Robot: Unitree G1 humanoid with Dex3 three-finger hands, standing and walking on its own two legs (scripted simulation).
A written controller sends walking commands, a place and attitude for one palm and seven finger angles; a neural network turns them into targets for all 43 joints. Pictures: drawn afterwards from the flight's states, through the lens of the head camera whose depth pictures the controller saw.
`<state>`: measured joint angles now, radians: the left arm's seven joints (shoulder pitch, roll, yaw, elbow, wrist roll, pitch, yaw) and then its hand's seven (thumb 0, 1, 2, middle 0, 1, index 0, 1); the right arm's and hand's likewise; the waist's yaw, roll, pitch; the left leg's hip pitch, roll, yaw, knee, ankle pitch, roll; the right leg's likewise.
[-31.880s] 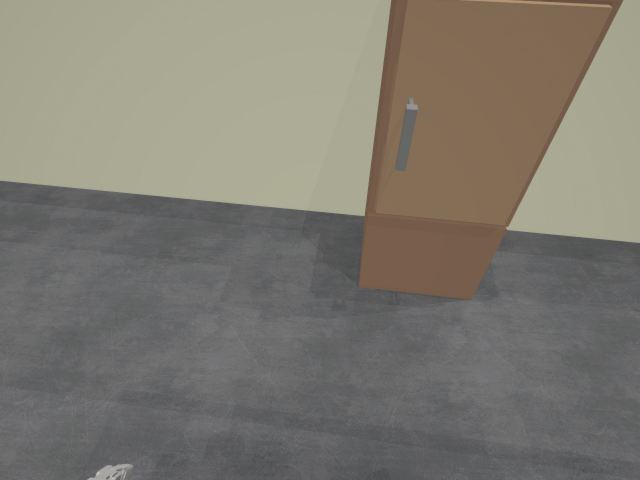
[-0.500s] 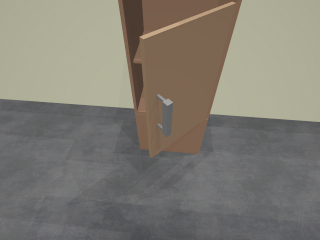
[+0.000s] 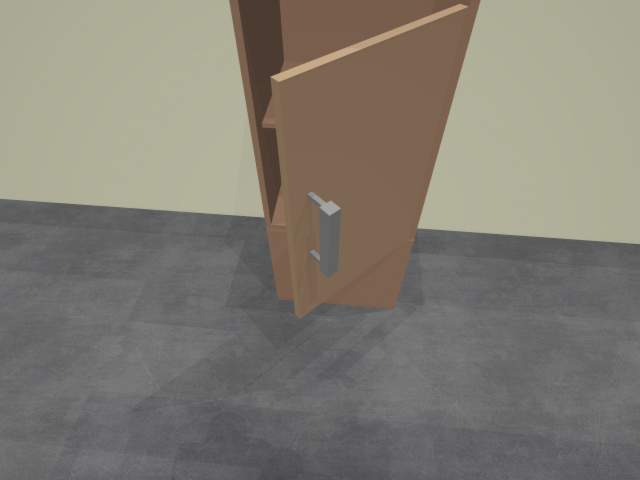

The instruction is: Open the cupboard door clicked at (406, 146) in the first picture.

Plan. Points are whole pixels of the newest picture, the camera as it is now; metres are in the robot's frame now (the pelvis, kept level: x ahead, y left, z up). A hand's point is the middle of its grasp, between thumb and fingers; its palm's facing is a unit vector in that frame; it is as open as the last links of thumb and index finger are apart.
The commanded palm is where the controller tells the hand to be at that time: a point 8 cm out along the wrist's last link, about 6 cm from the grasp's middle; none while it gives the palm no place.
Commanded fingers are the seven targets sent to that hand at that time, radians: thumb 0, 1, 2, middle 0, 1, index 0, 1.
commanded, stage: walk to a spot facing it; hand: left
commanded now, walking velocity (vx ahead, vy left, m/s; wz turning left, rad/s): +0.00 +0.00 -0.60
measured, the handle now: (321, 235) +0.53 +0.03 -0.05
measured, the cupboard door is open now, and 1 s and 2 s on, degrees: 46 46 46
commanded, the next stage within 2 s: none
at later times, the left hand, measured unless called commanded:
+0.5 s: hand out of the picture +0.08 +0.17 -0.17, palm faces -0.13 -0.94 -0.32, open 7.4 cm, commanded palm none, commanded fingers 0.00 0.90 0.90 -0.20 -0.30 -0.20 -0.30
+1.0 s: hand out of the picture +0.15 +0.15 -0.18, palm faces -0.40 -0.88 -0.25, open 7.4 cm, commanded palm none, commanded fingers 0.00 0.90 0.90 -0.20 -0.30 -0.20 -0.30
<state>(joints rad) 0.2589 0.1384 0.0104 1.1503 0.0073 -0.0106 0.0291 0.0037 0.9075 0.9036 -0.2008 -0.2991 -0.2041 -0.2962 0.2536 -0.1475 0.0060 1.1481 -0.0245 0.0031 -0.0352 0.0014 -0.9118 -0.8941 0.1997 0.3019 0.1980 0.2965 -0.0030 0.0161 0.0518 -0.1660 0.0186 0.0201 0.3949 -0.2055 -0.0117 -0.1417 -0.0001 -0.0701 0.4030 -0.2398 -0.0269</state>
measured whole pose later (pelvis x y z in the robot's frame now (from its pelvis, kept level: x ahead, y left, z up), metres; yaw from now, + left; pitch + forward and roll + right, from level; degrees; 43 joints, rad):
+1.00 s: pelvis +0.05 -0.03 -0.01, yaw -31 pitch +3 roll +0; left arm 0.30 0.21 0.08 0.93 0.03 0.03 0.02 0.01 0.90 0.90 -0.21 -0.30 -0.21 -0.30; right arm 0.03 -0.19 -0.04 0.86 0.00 0.04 -0.03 0.00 -0.91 -0.89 0.20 0.30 0.20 0.30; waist 0.06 -0.04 0.08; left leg -0.40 -0.02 -0.06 0.71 -0.35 -0.04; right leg -0.22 0.17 0.31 0.49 -0.28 -0.06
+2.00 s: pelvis +0.09 -0.08 +0.00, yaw -68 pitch +3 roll -2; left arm 0.18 0.24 0.09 0.89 0.02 0.06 -0.04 0.01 0.91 0.90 -0.20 -0.30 -0.20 -0.30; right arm 0.27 -0.19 -0.01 0.89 -0.04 0.00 -0.03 0.00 -0.91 -0.89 0.20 0.30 0.20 0.30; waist 0.01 0.00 0.07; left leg -0.23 0.13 0.13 0.49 -0.29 -0.03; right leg -0.46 -0.01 -0.04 0.96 -0.46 0.04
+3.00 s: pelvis +0.06 -0.48 -0.01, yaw -98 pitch +0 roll +1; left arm 0.12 0.19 0.05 0.94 0.01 -0.05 -0.01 0.00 0.91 0.90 -0.20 -0.30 -0.20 -0.30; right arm 0.34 -0.21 -0.04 1.06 -0.02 -0.01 0.00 0.01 -0.91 -0.89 0.20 0.30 0.20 0.30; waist -0.05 0.02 0.09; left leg -0.42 0.13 0.08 1.18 -0.40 -0.05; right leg -0.31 0.01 -0.11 0.57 -0.27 -0.08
